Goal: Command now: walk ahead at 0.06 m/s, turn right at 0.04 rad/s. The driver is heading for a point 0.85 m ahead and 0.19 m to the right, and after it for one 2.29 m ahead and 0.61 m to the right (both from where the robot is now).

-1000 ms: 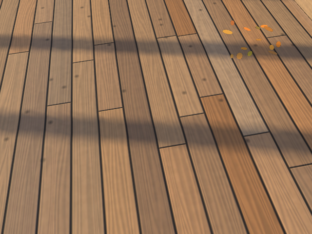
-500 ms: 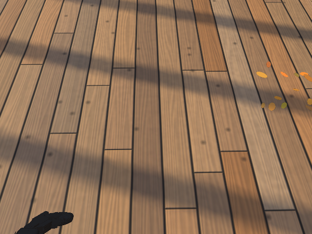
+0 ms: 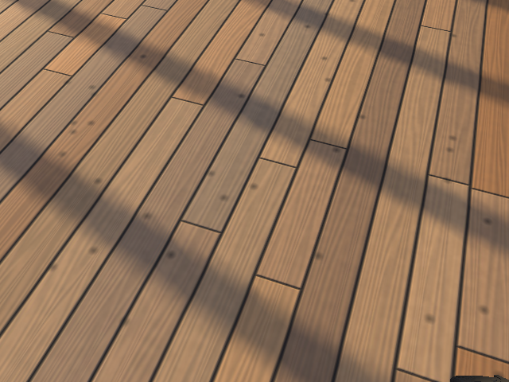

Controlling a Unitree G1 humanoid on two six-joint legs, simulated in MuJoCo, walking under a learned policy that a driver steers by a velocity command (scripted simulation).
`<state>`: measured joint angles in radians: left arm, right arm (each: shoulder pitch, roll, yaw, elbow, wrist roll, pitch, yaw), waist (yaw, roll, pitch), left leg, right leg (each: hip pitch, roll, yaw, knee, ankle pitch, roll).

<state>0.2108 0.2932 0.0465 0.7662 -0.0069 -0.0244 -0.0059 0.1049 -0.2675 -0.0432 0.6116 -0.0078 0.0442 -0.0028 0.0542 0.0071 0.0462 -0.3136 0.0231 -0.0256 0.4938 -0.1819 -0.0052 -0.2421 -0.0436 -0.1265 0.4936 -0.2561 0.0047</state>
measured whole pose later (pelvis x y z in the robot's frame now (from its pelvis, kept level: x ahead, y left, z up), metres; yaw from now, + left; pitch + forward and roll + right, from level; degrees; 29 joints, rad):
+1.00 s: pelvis +0.24 -0.10 -0.02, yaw -18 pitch +3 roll +2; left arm 0.45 0.30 0.06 0.82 0.00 -0.03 0.03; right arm 0.02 -0.27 -0.05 0.73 0.02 -0.10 0.06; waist 0.07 0.00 0.01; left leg -0.50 -0.04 0.07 0.49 -0.04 0.10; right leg 0.14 0.03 0.04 0.36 -0.49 -0.06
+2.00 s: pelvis +0.79 -0.15 -0.01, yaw +1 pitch +2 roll -1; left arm 0.41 0.30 0.06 0.84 -0.03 -0.06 0.00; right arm 0.06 -0.26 -0.03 0.65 0.00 -0.08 0.03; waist 0.07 -0.01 0.04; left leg -0.44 0.02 0.02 0.57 -0.17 0.03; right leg -0.23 -0.02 0.05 0.93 -0.50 0.00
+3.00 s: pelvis +1.33 -0.27 -0.01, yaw -32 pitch +2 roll +1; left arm 0.37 0.31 0.07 0.73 -0.03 -0.03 0.02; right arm 0.09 -0.28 -0.05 0.72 0.00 -0.12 0.03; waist 0.04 -0.03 0.01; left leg -0.43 -0.05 -0.02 0.54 -0.15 0.02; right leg -0.23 0.09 0.19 0.96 -0.51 -0.03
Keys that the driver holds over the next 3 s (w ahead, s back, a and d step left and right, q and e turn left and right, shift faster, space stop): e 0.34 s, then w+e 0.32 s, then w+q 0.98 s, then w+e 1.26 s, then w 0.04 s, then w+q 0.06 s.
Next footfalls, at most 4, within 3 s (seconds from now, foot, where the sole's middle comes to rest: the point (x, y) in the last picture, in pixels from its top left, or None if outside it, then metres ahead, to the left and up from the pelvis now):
0.42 right None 0.03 -0.13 -0.77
1.00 left None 0.43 -0.06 -0.77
1.44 right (393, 314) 0.67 -0.33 -0.77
1.94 left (290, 238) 0.91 -0.04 -0.77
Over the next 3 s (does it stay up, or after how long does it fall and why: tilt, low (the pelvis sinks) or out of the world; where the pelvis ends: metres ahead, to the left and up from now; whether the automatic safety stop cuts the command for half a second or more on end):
stays up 1.33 -0.27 -0.01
